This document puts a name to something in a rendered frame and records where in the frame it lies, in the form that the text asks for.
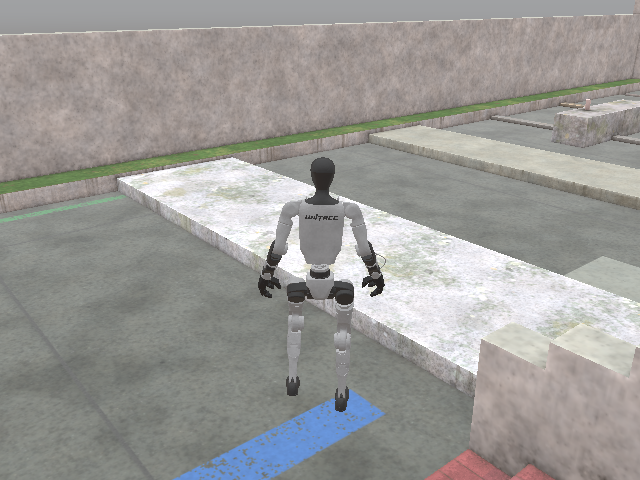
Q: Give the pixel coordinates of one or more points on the robot right shin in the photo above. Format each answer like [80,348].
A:
[342,366]

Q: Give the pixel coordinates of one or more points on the robot right forearm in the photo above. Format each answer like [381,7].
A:
[372,264]

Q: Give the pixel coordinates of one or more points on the robot left upper arm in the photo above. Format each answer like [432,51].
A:
[289,210]

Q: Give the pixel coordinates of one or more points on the robot left forearm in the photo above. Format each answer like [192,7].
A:
[271,263]

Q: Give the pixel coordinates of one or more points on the robot right upper arm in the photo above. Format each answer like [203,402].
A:
[352,211]

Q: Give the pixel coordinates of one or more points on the robot left hand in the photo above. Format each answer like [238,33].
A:
[269,283]

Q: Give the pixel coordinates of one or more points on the right robot thigh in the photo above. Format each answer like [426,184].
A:
[344,303]

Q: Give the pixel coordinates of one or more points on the robot right hand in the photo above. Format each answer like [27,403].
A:
[372,282]

